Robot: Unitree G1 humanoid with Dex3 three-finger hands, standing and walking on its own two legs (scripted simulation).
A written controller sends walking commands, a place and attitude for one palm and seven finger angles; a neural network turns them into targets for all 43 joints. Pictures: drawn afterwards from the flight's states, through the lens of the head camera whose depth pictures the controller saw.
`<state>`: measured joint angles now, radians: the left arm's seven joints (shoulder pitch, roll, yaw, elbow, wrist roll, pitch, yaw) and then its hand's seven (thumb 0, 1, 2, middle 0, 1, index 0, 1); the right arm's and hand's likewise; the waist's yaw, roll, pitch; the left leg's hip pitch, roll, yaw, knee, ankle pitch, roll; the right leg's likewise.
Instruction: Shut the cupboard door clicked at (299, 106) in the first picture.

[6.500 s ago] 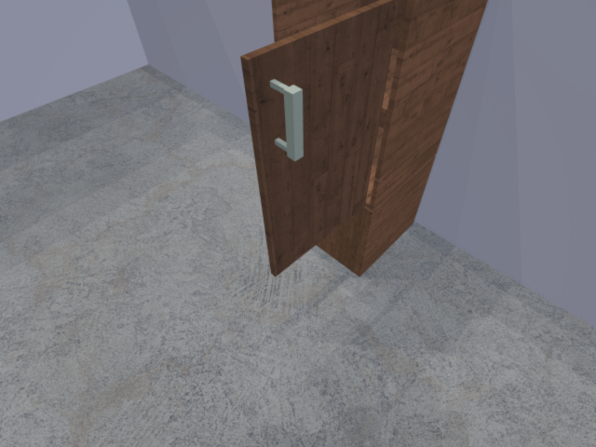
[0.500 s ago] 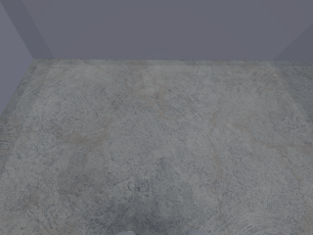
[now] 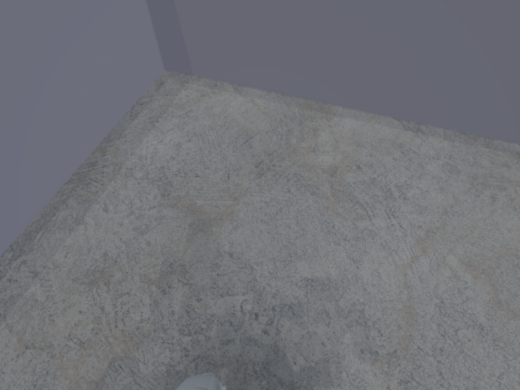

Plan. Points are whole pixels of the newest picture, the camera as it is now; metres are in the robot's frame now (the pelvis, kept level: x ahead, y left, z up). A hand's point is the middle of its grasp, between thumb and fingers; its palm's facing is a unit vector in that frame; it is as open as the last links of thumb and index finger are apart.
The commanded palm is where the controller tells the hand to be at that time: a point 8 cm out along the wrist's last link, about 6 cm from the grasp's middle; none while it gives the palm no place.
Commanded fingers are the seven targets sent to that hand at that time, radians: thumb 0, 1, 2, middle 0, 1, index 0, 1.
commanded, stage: walk to a spot facing it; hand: left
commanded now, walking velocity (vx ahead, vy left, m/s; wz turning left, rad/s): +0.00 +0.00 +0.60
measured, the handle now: out of the picture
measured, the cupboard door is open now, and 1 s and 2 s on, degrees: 88 88 88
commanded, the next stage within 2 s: none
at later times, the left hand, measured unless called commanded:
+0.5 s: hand out of the picture +0.07 +0.18 -0.15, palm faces +0.29 -0.91 -0.29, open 7.4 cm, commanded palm none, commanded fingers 0.00 0.90 0.90 -0.20 -0.30 -0.20 -0.30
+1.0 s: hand out of the picture -0.02 +0.19 -0.17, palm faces +0.60 -0.76 -0.25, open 7.4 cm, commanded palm none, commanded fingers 0.00 0.90 0.90 -0.20 -0.30 -0.20 -0.30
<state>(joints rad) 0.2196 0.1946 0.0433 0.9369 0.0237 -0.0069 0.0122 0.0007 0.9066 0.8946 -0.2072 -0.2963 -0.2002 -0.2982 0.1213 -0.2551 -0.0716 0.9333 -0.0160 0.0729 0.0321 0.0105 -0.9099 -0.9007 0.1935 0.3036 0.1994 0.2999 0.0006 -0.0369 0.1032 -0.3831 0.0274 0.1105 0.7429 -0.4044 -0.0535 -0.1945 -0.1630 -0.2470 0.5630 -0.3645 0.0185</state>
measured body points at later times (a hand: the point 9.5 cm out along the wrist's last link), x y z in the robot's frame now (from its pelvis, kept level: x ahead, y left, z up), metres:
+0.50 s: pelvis +0.03 -0.04 -0.01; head +0.09 -0.06 +0.44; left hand +0.05 +0.22 -0.13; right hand +0.17 -0.27 -0.17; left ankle -0.02 +0.08 -0.67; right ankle +0.07 -0.15 -0.74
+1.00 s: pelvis +0.04 -0.03 +0.00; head +0.07 +0.01 +0.45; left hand -0.05 +0.23 -0.15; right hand +0.26 -0.19 -0.13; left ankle -0.01 +0.06 -0.74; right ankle +0.12 -0.17 -0.67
